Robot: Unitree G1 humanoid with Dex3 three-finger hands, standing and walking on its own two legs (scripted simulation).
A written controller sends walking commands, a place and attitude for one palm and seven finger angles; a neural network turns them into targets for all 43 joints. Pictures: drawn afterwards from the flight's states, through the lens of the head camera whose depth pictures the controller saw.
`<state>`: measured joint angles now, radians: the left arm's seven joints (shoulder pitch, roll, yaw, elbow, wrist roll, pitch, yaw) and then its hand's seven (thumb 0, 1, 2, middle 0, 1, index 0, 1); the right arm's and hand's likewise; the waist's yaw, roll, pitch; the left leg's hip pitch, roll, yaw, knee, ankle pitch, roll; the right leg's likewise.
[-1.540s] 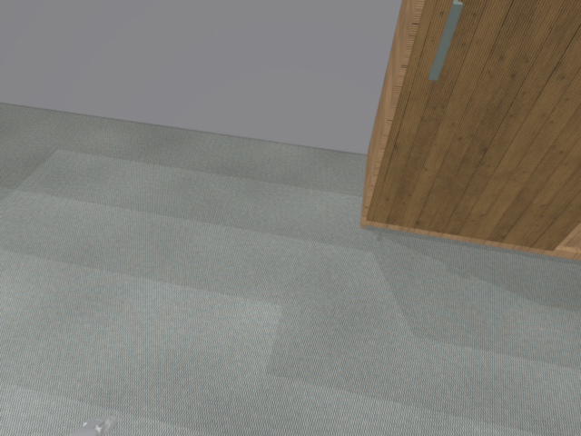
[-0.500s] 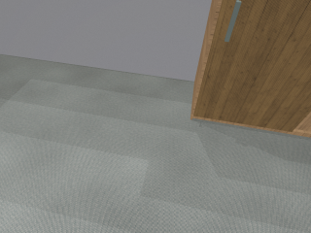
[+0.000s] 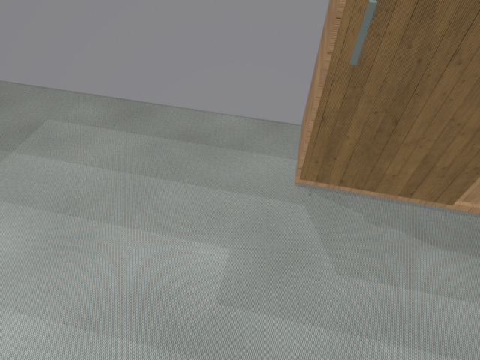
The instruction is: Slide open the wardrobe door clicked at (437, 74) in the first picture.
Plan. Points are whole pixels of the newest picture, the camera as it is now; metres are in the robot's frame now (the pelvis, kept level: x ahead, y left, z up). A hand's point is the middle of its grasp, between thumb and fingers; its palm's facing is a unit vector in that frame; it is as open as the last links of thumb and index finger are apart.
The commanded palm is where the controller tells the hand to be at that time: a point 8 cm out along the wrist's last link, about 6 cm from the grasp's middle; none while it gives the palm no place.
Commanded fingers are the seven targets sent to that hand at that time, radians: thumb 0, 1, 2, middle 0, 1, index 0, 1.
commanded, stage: walk to a spot facing it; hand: left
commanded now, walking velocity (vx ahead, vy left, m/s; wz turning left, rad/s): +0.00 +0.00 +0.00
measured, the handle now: (361, 32) +1.11 -0.35 +0.08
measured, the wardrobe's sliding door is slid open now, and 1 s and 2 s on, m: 0.00 0.00 0.00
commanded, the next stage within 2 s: none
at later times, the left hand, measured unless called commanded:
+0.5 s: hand out of the picture +0.06 +0.18 -0.18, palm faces -0.15 -0.95 -0.28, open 7.4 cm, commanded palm none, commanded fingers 0.00 0.90 0.90 -0.20 -0.30 -0.20 -0.30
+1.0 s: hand out of the picture +0.10 +0.17 -0.17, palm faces -0.31 -0.92 -0.23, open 7.4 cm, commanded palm none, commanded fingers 0.00 0.90 0.90 -0.20 -0.30 -0.20 -0.30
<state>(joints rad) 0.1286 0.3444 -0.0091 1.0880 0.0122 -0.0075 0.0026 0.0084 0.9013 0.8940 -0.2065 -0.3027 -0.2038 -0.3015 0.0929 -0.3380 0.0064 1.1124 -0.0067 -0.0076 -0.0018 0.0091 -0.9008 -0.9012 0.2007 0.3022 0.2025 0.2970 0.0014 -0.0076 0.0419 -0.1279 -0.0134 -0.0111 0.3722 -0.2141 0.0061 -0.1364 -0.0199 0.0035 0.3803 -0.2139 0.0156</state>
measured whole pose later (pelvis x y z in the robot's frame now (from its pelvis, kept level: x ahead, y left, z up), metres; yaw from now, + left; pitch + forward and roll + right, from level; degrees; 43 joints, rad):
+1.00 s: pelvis +0.00 -0.01 +0.00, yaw -24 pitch +3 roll +0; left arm 0.30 0.23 0.06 0.93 0.03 0.01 -0.01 0.01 0.90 0.89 -0.21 -0.30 -0.20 -0.30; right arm 0.14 -0.24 -0.05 0.93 -0.02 0.02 -0.01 0.01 -0.90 -0.90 0.20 0.30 0.20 0.30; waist 0.06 -0.02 0.00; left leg -0.34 0.02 0.00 0.71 -0.41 -0.06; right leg -0.27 0.11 0.18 0.42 -0.19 -0.04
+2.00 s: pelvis +0.33 -0.20 -0.02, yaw -59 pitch +1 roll -1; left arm 0.31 0.23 0.08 0.98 0.02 -0.03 -0.01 0.01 0.90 0.89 -0.21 -0.30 -0.20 -0.30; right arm 0.10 -0.17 -0.03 0.89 -0.03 -0.05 0.01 0.01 -0.90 -0.90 0.20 0.30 0.20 0.30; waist 0.06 -0.02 0.03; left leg -0.42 0.10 0.11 0.60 -0.19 -0.04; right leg -0.17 0.03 0.06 0.61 -0.44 -0.01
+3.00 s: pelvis +0.45 -0.34 -0.01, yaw -95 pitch +1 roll -2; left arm 0.18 0.25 0.09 0.90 0.02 0.07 -0.01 0.01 0.90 0.89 -0.20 -0.30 -0.20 -0.30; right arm 0.14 -0.18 -0.02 0.87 -0.02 0.02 -0.02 0.01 -0.90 -0.90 0.20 0.30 0.20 0.30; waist 0.03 -0.06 0.07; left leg -0.27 0.06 0.13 0.58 -0.33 0.03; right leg -0.50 0.06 0.06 0.93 -0.43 0.04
